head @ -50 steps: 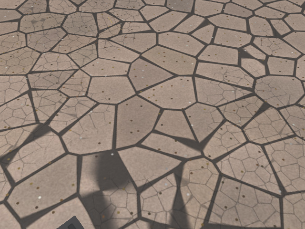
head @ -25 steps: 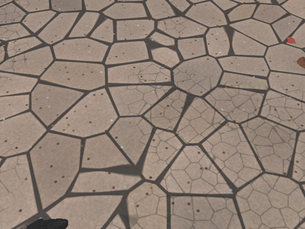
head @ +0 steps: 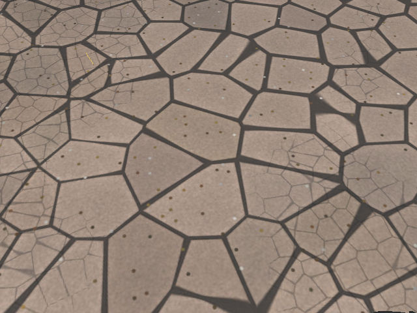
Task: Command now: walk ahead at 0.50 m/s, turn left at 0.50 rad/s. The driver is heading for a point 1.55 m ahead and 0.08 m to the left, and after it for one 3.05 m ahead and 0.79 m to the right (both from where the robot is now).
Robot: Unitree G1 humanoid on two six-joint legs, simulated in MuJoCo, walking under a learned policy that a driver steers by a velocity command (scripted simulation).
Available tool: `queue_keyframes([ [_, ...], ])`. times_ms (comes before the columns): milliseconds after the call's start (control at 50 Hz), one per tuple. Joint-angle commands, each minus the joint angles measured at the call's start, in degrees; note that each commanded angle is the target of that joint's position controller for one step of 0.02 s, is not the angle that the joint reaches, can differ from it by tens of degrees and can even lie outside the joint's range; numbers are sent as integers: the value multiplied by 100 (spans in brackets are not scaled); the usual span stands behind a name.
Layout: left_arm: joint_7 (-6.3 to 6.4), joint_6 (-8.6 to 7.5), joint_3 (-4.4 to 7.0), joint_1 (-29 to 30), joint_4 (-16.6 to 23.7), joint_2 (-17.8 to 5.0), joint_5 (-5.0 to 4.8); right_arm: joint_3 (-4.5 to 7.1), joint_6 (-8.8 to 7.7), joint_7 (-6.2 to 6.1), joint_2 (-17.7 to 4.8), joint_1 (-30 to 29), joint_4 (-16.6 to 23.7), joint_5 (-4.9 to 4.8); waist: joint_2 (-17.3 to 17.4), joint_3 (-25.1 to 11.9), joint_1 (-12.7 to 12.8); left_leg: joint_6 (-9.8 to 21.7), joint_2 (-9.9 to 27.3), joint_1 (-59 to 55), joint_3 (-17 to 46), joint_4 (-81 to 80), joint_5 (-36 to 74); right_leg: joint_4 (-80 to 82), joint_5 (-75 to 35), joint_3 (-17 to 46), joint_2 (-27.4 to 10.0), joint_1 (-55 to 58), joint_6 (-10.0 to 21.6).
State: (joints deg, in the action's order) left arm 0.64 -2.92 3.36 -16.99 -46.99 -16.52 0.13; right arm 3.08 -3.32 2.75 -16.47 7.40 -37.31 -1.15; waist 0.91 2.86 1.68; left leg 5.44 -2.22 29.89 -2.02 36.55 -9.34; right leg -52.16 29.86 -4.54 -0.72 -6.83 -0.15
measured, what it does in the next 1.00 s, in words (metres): walks ahead: right foot, then left foot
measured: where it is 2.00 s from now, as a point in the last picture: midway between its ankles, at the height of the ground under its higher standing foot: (213, 148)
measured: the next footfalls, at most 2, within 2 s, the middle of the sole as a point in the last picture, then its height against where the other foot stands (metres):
right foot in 0.44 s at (254, 311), level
left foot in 0.94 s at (158, 246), level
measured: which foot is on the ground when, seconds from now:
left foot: down 0.00-0.46, up 0.48-0.92, down 0.94-1.00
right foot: up 0.00-0.42, down 0.44-0.96, up 0.98-1.00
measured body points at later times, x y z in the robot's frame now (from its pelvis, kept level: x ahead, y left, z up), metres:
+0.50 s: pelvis +0.29 -0.02 +0.01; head +0.31 -0.02 +0.46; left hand +0.43 +0.27 -0.07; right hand +0.41 -0.29 -0.11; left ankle +0.12 +0.07 -0.67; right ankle +0.40 -0.10 -0.72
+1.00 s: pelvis +0.54 +0.08 +0.01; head +0.57 +0.09 +0.46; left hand +0.46 +0.35 -0.12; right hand +0.82 -0.10 -0.05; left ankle +0.60 +0.21 -0.72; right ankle +0.42 -0.09 -0.67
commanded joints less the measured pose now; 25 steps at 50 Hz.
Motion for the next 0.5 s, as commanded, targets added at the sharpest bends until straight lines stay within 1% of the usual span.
queue_keyframes([
  [20,-163,-467,78,501,862,-823,-225,325,-60,-86,-987,1686,86,36,518,-1582,-873,1403,1876,-4665,3859,-1838,-572,-2625,-247,1097,15,-3923,169],
  [40,-133,-521,43,659,906,-722,-160,309,-65,-95,-946,1314,148,22,-65,-1064,-632,1257,1650,-3810,3249,-1872,51,-2138,-691,1028,-226,-3786,185],
  [60,-96,-515,80,690,885,-741,-23,270,-56,-107,-818,988,229,39,-188,-732,-420,1180,1456,-3105,2795,-1959,741,-1675,-925,973,-376,-3492,121],
  [80,-93,-457,106,576,891,-747,20,228,-55,-130,-728,827,321,111,-13,-681,-232,1176,1325,-2652,2580,-2086,1184,-1505,-1088,1011,-474,-3115,60],
  [100,-83,-393,113,474,879,-720,48,223,-54,-144,-706,725,353,108,65,-637,-130,1204,1235,-2409,2458,-2198,1394,-1305,-1155,984,-492,-2973,-41],
  [140,-52,-281,83,427,859,-588,85,240,-75,-197,-781,726,307,68,120,-531,-58,1214,1113,-1957,2106,-2306,1797,-859,-1350,850,-482,-2876,-254],
  [180,-24,-237,35,798,972,-474,100,278,-60,-272,-916,836,235,46,163,-375,-149,1109,929,-1668,1814,-2345,1851,-118,-1937,760,-394,-2899,-419],
  [240,-58,-272,-36,1460,1099,-315,70,293,5,-343,-957,1036,119,1,347,-343,-416,793,616,-1491,1586,-2208,1303,1256,-3085,721,-132,-2487,-459],
  [280,-108,-315,-37,1796,1179,-343,8,309,42,-358,-1003,1220,33,-11,411,-342,-564,694,656,-1515,1770,-2133,924,1793,-3459,714,38,-2213,-441],
  [320,-169,-370,-14,1901,1199,-439,-32,289,59,-363,-937,1360,-68,-28,466,-345,-617,658,843,-1875,2000,-1939,677,2119,-3496,810,31,-2182,-345],
  [360,-220,-428,34,1860,1191,-561,-26,266,72,-376,-851,1436,-153,-9,532,-326,-581,601,1060,-2289,2279,-1677,654,2332,-3233,874,-8,-2140,-173],
  [380,-228,-453,61,1762,1177,-612,-28,273,81,-376,-861,1410,-176,7,616,-301,-513,564,1141,-2419,2381,-1553,811,2379,-2982,849,-13,-2041,-64],
  [400,-220,-476,95,1528,1122,-657,-23,274,97,-368,-854,1339,-181,19,682,-324,-362,503,1133,-2475,2397,-1357,1126,2525,-2808,747,27,-1743,66],
  [420,-190,-500,171,1059,993,-773,14,238,100,-356,-748,1281,-158,33,646,-559,-119,384,894,-2456,2268,-864,1733,2719,-2791,644,80,-1045,239],
  [440,-156,-522,248,302,898,-996,85,141,86,-336,-525,1237,-79,83,376,-1246,238,199,609,-2035,1961,325,1565,2532,-2846,1179,-516,229,583],
  [460,-139,-482,390,-457,756,-1520,145,25,28,-334,-196,2001,-56,33,-955,-2128,158,-255,-189,-277,1307,2306,-185,2556,-2365,3217,-1715,2354,1499],
  [480,-214,-422,385,-801,510,-1332,-42,10,-20,-340,-333,2174,-76,-61,-1835,-2164,207,-399,-341,1004,1207,3380,-2407,3409,-669,5035,-2253,2727,1881],
  [500,-209,-405,258,-521,584,-891,-120,127,-29,-337,-823,1544,-48,-104,-1021,-1256,349,-369,-10,1480,1370,3766,-2051,3614,180,4618,-2062,2049,1605],
])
